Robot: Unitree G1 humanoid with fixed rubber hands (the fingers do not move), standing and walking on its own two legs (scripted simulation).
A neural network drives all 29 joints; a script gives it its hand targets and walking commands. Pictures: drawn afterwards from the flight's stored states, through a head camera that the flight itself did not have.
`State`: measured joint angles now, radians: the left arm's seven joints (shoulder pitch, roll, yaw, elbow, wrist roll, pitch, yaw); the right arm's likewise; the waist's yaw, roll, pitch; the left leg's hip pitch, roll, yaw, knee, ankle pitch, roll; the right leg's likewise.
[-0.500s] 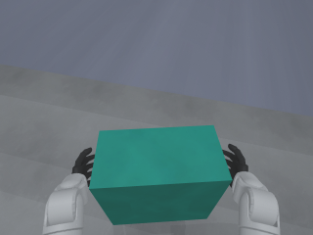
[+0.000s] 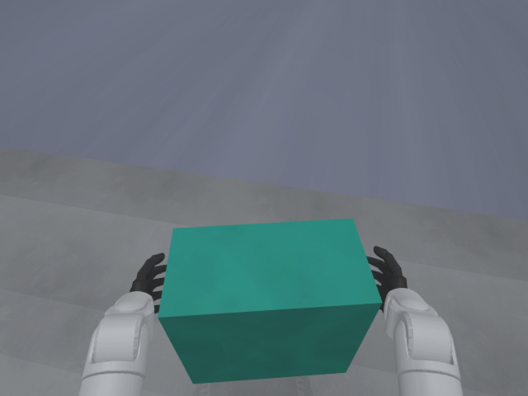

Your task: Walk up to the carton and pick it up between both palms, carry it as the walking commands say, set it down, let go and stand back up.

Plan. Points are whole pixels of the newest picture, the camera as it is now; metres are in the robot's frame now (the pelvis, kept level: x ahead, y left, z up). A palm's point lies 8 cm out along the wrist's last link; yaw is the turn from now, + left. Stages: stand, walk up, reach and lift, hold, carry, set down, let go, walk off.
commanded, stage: carry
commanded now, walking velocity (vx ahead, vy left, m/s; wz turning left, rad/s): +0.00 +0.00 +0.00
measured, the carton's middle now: (267, 307) +0.31 +0.01 -0.04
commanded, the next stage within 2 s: hold in 1.20 s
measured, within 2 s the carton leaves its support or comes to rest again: neither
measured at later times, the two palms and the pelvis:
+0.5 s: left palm (128, 298) +0.28 +0.22 +0.03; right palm (371, 292) +0.29 -0.15 +0.04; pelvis +0.00 +0.02 +0.00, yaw +0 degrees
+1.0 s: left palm (128, 292) +0.29 +0.22 +0.04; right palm (374, 285) +0.29 -0.16 +0.05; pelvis -0.01 +0.02 +0.00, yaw +0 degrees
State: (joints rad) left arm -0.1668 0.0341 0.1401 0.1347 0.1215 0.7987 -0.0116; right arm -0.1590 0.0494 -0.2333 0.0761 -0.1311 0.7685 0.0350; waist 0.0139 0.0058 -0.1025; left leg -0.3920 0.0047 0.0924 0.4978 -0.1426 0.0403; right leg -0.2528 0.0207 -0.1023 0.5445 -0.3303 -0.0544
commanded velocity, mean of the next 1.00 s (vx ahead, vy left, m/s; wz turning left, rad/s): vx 0.00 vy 0.00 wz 0.00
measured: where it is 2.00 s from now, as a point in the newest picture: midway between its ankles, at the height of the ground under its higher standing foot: outside the picture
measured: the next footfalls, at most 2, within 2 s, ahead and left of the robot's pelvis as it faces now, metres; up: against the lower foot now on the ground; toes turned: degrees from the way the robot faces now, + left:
none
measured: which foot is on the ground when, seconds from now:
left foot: down 0.00-1.00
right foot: down 0.00-1.00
